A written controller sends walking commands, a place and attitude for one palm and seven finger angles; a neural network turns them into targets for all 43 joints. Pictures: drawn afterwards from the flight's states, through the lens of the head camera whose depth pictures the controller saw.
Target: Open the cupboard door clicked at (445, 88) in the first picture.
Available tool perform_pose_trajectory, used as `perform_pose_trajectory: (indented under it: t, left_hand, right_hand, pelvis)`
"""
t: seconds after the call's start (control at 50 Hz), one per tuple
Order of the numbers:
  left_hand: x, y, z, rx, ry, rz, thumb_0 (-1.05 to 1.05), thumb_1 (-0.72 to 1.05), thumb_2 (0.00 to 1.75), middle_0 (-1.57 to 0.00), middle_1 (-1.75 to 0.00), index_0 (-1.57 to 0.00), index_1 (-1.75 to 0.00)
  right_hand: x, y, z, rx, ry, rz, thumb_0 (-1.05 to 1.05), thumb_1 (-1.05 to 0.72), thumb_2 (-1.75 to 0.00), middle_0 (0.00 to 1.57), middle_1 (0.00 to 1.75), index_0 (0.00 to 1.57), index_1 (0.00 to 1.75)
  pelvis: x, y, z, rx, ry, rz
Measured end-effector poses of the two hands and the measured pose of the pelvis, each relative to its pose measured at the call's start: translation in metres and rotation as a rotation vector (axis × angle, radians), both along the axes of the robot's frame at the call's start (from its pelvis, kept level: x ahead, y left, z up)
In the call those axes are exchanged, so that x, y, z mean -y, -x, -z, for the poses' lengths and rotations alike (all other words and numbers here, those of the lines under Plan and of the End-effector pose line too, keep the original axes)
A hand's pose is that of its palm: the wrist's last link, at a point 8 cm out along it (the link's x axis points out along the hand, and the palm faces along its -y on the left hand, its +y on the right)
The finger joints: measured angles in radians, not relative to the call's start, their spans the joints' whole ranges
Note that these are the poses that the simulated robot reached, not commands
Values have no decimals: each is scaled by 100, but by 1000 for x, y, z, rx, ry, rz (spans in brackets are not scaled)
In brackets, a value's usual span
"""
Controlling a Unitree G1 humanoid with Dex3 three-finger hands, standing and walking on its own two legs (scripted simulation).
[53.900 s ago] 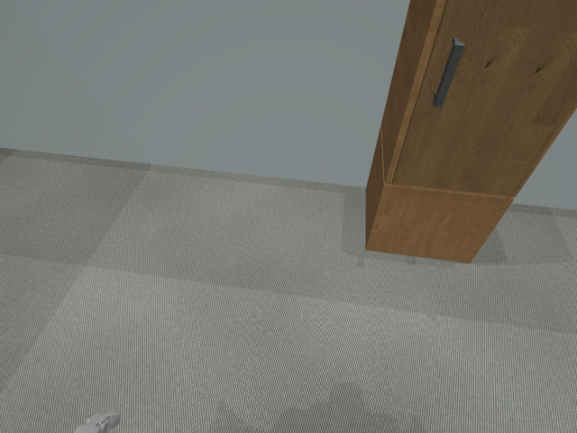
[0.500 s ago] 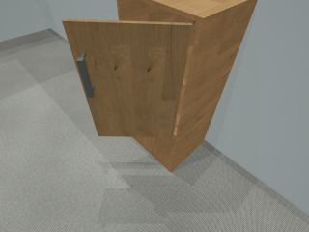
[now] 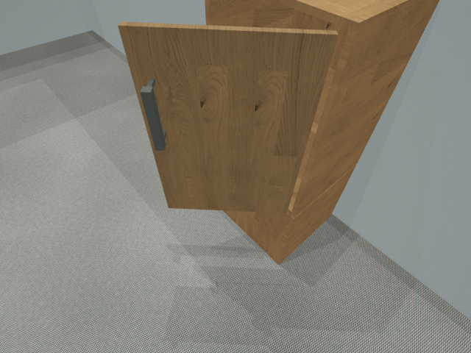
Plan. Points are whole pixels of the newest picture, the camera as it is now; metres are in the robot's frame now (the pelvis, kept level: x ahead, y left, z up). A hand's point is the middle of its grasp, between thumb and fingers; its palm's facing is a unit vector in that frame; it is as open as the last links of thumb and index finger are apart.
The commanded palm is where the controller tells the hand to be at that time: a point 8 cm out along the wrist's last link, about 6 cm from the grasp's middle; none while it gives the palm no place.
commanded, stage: come to a stop and stand still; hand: left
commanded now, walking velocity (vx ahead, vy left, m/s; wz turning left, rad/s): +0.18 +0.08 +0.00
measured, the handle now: (156, 115) +0.57 +0.22 +0.07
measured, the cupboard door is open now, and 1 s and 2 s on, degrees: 46 46 46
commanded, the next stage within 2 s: look again from close up in 1.26 s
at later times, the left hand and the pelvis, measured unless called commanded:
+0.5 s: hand out of the picture +0.08 +0.23 -0.16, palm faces +0.01 -0.98 -0.20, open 7.3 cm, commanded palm none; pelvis +0.03 +0.05 +0.01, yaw -1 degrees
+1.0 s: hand out of the picture +0.00 +0.17 -0.17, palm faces +0.04 -0.99 -0.17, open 7.3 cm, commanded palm none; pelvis -0.01 +0.00 +0.01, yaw +0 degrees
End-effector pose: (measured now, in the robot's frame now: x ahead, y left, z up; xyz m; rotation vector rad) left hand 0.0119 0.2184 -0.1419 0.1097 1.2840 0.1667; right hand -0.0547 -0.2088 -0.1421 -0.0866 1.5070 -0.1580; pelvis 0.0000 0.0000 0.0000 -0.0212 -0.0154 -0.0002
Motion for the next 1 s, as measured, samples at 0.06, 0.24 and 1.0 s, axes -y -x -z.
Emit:
perform_pose_trajectory:
  t: [0.06,0.24,1.0]
  left_hand:
    - [-13,2,0,-10,2,-34,0,92,89,-20,-30,-20,-30]
    - [-64,-12,22,-113,10,-36,0,91,89,-20,-30,-20,-30]
    - [-3,18,-6,-82,13,7,1,94,89,-20,-30,-20,-30]
  right_hand:
    - [-5,-44,-6,65,11,-36,1,-91,-90,20,30,20,30]
    - [-23,-135,-12,264,125,-92,1,-93,-90,20,30,20,30]
    - [-2,-41,-9,94,30,-29,1,-93,-90,20,30,20,30]
  pelvis:
    - [-12,-10,-3,1,-4,-22]
    - [-54,-38,9,1,-13,-16]
    - [-5,6,-12,16,-24,7]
